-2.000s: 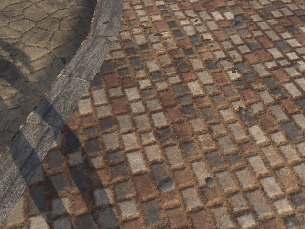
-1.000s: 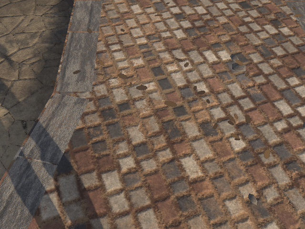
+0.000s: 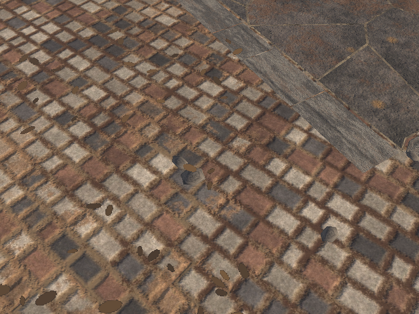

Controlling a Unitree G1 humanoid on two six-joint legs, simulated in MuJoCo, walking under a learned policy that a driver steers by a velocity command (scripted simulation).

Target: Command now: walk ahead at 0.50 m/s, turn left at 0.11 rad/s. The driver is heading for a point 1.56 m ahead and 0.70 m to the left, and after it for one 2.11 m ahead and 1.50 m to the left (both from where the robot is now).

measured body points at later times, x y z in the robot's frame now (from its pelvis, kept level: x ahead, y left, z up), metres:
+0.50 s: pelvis +0.27 -0.02 +0.01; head +0.28 -0.02 +0.46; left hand +0.41 +0.27 -0.06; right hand +0.37 -0.29 -0.12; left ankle +0.12 +0.08 -0.65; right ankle +0.34 -0.12 -0.72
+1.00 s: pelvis +0.49 +0.12 +0.00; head +0.52 +0.16 +0.44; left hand +0.39 +0.41 -0.12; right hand +0.79 +0.01 -0.08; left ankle +0.52 +0.22 -0.72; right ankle +0.43 -0.09 -0.63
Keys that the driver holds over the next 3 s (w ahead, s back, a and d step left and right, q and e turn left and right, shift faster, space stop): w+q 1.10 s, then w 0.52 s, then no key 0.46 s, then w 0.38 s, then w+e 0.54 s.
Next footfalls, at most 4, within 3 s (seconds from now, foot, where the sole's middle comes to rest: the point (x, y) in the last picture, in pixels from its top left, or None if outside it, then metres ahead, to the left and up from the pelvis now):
0.40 right None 0.38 -0.11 -0.76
0.90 left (147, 288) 0.55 0.25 -0.76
1.40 right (157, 196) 0.91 0.26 -0.76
1.88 left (71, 187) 0.93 0.59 -0.76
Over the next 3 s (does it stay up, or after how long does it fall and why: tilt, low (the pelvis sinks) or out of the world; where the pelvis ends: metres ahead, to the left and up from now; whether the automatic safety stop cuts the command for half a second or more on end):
stays up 1.16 0.67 0.00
